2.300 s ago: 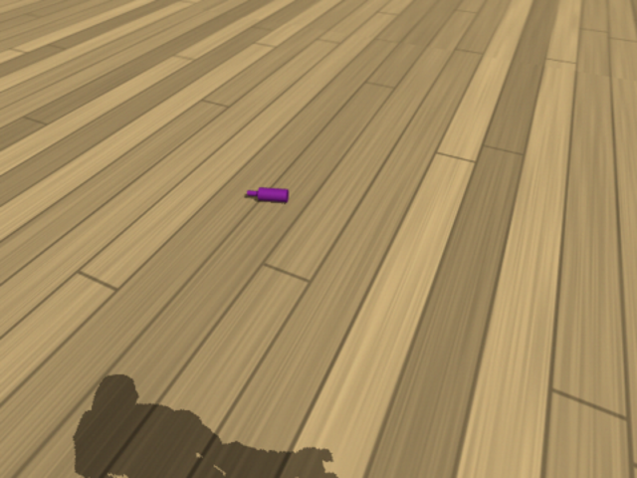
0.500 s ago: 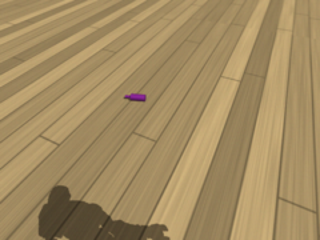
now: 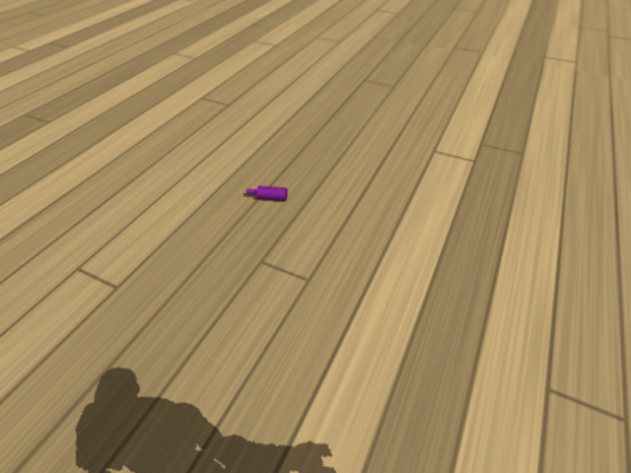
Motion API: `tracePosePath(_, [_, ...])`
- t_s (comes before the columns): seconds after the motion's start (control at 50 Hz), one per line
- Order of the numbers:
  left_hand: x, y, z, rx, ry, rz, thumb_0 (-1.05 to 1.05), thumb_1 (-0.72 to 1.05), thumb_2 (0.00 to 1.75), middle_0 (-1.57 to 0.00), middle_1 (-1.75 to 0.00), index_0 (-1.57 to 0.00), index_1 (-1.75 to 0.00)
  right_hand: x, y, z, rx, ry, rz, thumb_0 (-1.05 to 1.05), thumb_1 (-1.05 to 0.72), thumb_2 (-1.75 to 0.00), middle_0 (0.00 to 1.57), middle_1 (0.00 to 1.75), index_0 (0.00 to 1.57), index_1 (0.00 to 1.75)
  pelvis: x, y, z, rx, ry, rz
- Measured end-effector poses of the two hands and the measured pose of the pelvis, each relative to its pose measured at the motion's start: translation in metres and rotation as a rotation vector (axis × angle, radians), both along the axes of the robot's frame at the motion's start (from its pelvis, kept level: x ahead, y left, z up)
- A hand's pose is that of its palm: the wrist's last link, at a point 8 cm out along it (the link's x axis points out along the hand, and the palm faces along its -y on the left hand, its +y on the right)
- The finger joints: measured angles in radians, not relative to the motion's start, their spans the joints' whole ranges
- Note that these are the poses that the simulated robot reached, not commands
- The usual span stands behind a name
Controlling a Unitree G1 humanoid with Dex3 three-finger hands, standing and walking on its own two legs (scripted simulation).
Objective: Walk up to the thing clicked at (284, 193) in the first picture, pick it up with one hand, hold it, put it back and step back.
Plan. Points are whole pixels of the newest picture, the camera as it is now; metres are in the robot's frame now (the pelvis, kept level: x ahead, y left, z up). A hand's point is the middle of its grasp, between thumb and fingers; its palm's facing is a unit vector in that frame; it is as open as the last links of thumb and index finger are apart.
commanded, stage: stand
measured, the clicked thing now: (266, 193) +1.51 +0.28 -0.75
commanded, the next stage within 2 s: walk up in 1.42 s
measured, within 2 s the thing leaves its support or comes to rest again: neither
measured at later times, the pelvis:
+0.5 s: pelvis +0.00 +0.00 +0.00, yaw +0 degrees
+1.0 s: pelvis +0.00 +0.00 +0.00, yaw +0 degrees
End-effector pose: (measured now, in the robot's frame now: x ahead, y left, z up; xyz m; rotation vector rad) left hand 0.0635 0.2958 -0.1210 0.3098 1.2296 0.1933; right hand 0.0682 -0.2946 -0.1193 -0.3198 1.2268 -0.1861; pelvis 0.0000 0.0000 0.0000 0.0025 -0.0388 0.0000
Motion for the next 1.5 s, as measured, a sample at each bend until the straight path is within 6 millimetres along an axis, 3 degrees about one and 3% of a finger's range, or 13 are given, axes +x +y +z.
tracePosePath(1.34, [0.0048, 0.0006, 0.0004, 0.003, 0.0, -0.002, 0.01, 0.9, 0.9, -0.2, -0.3, -0.2, -0.29, 0.0049, -0.0002, 0.0005, -0.001, -0.004, -0.003, 0.0, -0.9, -0.9, 0.21, 0.3, 0.21, 0.3, 0.0045, 0.0003, 0.0002, -0.001, 0.0, -0.003])
tracePosePath(1.5, [0.0058, 0.0062, 0.0019, -0.007, -0.025, -0.014, 0.01, 0.9, 0.9, -0.2, -0.3, -0.2, -0.29, 0.0048, -0.0083, 0.0029, 0.011, -0.04, -0.013, 0.0, -0.9, -0.9, 0.21, 0.3, 0.21, 0.3, 0.0091, -0.0001, -0.003, 0.003, 0.011, -0.015])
